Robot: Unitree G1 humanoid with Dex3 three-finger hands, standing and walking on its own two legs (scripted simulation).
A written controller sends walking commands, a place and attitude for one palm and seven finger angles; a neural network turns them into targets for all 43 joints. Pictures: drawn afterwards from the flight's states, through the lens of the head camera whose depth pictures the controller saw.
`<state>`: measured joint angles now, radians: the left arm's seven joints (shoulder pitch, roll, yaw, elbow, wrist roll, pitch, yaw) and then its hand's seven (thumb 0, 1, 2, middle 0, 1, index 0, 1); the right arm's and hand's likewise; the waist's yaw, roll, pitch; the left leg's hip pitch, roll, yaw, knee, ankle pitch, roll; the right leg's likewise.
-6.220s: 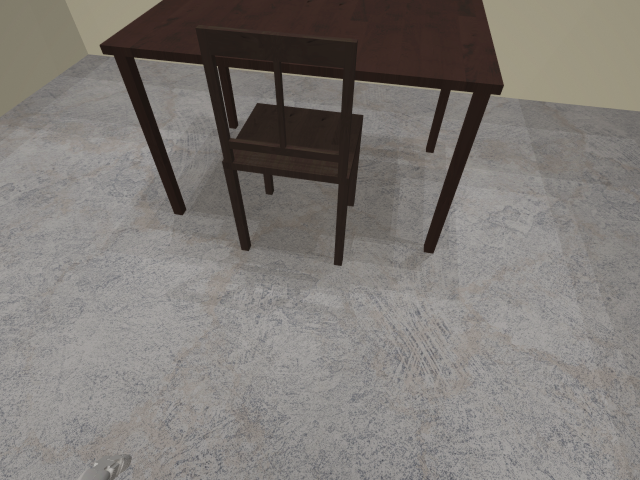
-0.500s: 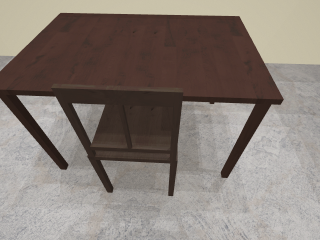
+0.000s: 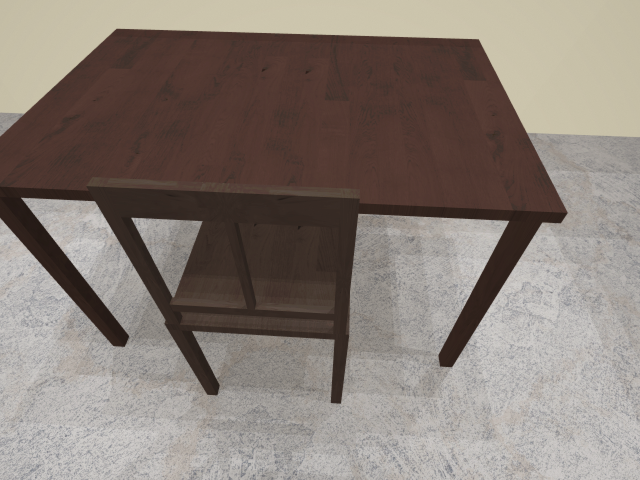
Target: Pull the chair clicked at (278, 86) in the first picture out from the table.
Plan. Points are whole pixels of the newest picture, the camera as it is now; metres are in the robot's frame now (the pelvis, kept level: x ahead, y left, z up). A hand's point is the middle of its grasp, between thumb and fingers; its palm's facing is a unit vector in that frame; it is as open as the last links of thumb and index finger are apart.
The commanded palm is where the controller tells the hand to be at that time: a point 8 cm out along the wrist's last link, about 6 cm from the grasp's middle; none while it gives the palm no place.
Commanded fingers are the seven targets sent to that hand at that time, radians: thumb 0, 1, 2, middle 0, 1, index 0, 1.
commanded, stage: come to a stop and stand still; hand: left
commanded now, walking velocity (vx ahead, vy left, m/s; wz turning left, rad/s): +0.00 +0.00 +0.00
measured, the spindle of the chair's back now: (242, 267) +0.48 +0.18 -0.10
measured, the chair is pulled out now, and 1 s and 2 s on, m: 0.00 0.00 0.00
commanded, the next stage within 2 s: look again from close up in 0.08 s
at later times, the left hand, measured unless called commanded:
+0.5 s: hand out of the picture -0.01 +0.22 -0.18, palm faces +0.07 -0.97 -0.23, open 7.4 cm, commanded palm none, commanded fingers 0.00 0.90 0.90 -0.20 -0.30 -0.20 -0.30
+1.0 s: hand out of the picture -0.08 +0.26 -0.18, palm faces +0.02 -0.98 -0.17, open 7.4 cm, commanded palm none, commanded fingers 0.00 0.90 0.90 -0.20 -0.30 -0.20 -0.30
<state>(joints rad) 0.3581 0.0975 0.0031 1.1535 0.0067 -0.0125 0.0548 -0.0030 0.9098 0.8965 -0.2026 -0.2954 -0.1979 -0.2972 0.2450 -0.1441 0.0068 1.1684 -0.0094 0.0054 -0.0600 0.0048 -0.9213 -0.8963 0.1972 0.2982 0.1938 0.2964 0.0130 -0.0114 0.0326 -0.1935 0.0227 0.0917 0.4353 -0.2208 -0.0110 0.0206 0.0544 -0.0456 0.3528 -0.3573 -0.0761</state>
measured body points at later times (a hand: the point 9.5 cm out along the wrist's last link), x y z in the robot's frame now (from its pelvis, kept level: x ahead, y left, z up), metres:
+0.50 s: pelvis -0.01 +0.04 -0.01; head +0.01 +0.04 +0.44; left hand -0.01 +0.27 -0.17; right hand +0.04 -0.19 -0.17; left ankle +0.01 +0.13 -0.74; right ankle -0.10 -0.06 -0.74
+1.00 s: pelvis -0.06 +0.10 +0.00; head -0.03 +0.11 +0.44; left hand -0.08 +0.32 -0.17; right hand -0.02 -0.14 -0.15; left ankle +0.01 +0.13 -0.74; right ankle -0.10 -0.05 -0.74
